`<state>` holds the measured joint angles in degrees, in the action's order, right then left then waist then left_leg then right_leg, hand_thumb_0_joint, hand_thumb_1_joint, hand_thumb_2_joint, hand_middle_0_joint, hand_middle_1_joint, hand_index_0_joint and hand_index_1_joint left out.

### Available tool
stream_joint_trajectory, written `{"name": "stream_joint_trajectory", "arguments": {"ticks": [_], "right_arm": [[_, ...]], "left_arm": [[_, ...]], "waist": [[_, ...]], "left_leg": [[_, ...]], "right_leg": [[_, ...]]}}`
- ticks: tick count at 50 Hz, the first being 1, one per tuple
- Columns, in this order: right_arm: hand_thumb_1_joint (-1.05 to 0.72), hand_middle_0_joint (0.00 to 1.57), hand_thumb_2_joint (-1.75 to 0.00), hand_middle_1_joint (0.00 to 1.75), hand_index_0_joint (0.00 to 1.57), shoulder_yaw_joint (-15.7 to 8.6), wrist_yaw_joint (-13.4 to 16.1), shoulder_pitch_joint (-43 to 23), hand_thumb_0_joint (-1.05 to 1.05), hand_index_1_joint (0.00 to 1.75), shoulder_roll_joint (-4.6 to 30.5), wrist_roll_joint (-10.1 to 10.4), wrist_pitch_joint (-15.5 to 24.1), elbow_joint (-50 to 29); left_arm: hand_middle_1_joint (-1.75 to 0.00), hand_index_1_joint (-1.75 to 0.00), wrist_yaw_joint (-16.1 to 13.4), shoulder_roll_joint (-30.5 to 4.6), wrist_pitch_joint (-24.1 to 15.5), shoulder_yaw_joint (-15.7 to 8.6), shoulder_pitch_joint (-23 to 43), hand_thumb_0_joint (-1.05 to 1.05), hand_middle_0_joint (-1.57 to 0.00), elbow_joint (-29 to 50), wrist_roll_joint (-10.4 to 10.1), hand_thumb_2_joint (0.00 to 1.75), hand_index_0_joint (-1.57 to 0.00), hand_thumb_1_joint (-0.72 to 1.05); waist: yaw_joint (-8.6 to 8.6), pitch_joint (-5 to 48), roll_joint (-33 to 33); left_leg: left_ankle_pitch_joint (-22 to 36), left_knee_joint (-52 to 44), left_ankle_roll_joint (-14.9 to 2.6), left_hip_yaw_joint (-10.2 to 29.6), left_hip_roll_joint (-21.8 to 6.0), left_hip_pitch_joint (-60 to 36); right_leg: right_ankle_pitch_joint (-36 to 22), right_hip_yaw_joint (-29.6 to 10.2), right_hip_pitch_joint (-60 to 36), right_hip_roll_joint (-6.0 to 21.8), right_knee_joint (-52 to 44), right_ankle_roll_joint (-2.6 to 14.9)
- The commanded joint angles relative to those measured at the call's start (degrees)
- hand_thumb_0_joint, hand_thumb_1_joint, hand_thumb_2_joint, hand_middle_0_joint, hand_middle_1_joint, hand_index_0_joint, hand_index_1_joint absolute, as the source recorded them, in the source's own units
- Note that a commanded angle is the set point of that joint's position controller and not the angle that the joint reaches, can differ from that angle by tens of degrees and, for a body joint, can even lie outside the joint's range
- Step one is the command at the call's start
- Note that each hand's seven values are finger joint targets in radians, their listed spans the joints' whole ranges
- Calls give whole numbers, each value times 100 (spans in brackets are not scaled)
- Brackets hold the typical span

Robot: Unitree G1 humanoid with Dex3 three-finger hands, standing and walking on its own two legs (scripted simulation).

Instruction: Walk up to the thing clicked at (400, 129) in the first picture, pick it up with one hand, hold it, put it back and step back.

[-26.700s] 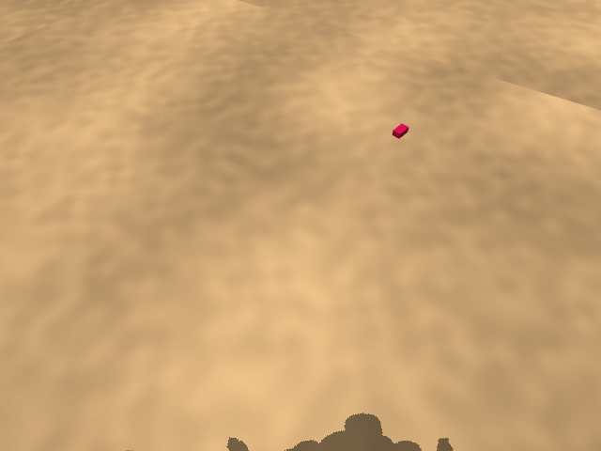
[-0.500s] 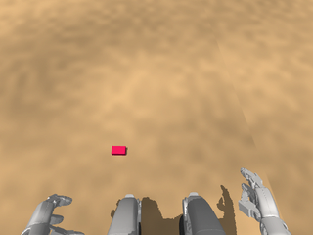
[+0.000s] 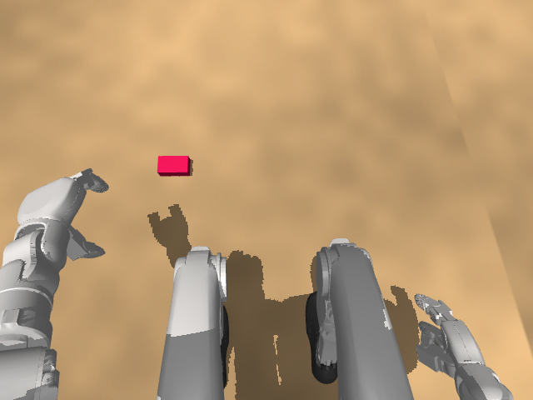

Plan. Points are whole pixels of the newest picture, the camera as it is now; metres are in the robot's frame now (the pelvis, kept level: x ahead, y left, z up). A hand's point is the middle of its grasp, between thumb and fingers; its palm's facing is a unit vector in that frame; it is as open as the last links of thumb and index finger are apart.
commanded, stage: rise first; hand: left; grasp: from above
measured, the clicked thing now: (174, 166) +0.56 +0.24 -0.44
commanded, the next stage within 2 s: none
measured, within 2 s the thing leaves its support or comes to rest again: neither
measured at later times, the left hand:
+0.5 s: hand (109, 188) +0.44 +0.32 -0.24, palm faces -0.46 -0.03 -0.89, open 11.1 cm
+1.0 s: hand (124, 176) +0.49 +0.31 -0.29, palm faces -0.47 +0.00 -0.88, open 11.8 cm
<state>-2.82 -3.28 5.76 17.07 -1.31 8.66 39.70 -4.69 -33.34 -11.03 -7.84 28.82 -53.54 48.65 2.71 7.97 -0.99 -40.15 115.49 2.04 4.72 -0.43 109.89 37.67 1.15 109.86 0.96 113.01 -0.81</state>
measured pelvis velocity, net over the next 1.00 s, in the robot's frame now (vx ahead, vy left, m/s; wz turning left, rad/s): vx -0.01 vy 0.02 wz -0.10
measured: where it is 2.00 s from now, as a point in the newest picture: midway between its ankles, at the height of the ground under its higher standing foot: (268, 358)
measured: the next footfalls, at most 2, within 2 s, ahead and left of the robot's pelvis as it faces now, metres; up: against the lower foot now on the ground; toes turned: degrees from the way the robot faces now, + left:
none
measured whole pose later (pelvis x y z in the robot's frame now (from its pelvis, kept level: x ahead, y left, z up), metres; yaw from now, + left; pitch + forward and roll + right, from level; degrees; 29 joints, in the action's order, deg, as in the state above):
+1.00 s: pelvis -0.01 +0.02 -0.12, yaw -6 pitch +35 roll -10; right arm 4.9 -8.1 8.1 16.2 -9.7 -0.1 40.5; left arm -19.7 -51.2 -18.3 -8.3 56.9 -82.2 76.9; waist 15.0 0.6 1.5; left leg -41.6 138.1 0.6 8.8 1.0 131.9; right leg 37.8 3.4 128.6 0.3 130.9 -3.5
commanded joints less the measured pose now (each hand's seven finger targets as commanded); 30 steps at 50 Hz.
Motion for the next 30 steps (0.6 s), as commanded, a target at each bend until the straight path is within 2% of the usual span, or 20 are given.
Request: {"name": "stream_joint_trajectory", "arguments": {"ticks": [1,3,6,8,11,16,19,20,21,24,26,30], "right_arm": [[-96,20,-92,30,20,-375,21,1053,0,30,1028,-60,-6,-268],[-94,20,-91,30,20,-353,1,1053,0,30,1054,-90,-77,-230],[-91,20,-90,30,20,-318,-52,1046,0,30,1092,-157,-202,-207],[-88,20,-89,30,20,-282,-91,1080,0,30,1091,-208,-304,-169],[-87,20,-89,30,20,-236,-129,1181,0,30,1137,-283,-463,-106],[-89,20,-90,30,20,-179,-202,1328,0,30,1217,-413,-667,45],[-90,20,-90,30,20,-138,-228,1328,0,30,1236,-490,-730,117],[-90,20,-90,30,20,-130,-241,1351,0,30,1267,-516,-746,139],[-90,20,-90,30,20,-116,-246,1361,0,30,1268,-530,-762,132],[-90,20,-90,30,20,-81,-276,1390,0,30,1326,-590,-816,151],[-90,20,-90,30,20,-38,-287,1439,0,30,1325,-647,-845,177],[-91,20,-90,30,20,55,-306,1385,0,30,1336,-695,-866,171]], "left_arm": [[-66,-66,-256,-2042,-370,-440,1720,0,-51,169,454,64,-51,-14],[-66,-66,-316,-2327,-502,-470,2085,0,-49,-38,683,64,-50,-13],[-59,-59,-470,-2471,-707,-477,2456,0,-52,-311,974,61,-52,-6],[-57,-57,-603,-2572,-823,-486,2677,0,-50,-440,1170,61,-50,-3],[-53,-53,-855,-2756,-898,-500,3032,0,-51,-638,1515,61,-51,-1],[-50,-50,-1220,-2775,-849,-370,3377,0,-52,-1177,1996,60,-52,-1],[-49,-50,-1331,-2801,-825,-253,3721,0,-52,-1330,2209,61,-51,-3],[-49,-50,-1353,-2836,-832,-235,3865,0,-52,-1334,2270,60,-51,-2],[-50,-51,-1386,-3014,-834,-315,3877,0,-51,-1377,2355,62,-50,-4],[-54,-54,-1450,-3013,-841,-245,4046,0,-48,-1539,2516,64,-47,-7],[-55,-55,-1497,-2979,-852,-176,4161,0,-47,-1606,2615,64,-47,-7],[-57,-58,-1564,-3091,-888,-134,4285,0,-45,-1846,2699,66,-45,-11]], "waist": [[180,3738,-86],[173,3684,-306],[275,3421,-577],[316,3404,-752],[421,3546,-1009],[616,3449,-1282],[734,3264,-1476],[770,3298,-1570],[723,3375,-1577],[834,3388,-1627],[958,3374,-1619],[1015,3191,-1700]], "left_leg": [[1012,-807,-428,-501,156,-1470],[796,-707,-409,-492,164,-1405],[365,-682,-377,-366,156,-1280],[294,-623,-366,-296,155,-1304],[534,-431,-354,-279,167,-1428],[872,-204,-319,-158,173,-1520],[838,-118,-302,-101,169,-1473],[830,-95,-301,-95,162,-1472],[792,-56,-308,-118,180,-1466],[855,46,-291,-76,173,-1488],[951,146,-302,-68,175,-1473],[849,242,-317,-69,186,-1273]], "right_leg": [[-889,104,-2260,-142,-1245,156],[-622,173,-1943,-161,-1088,176],[-178,347,-1329,-185,-796,219],[-129,422,-1105,-181,-616,230],[-351,482,-831,-176,-382,250],[-683,596,-321,-156,-5,280],[-670,625,5,-124,161,276],[-680,635,43,-117,199,267],[-636,644,24,-134,214,279],[-688,674,166,-123,317,263],[-779,690,174,-124,349,251],[-744,715,265,-133,415,247]]}}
